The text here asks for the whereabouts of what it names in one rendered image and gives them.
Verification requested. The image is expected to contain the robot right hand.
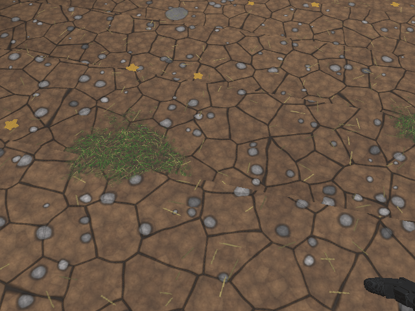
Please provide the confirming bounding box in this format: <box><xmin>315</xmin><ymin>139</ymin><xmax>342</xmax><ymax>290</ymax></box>
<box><xmin>364</xmin><ymin>277</ymin><xmax>415</xmax><ymax>311</ymax></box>

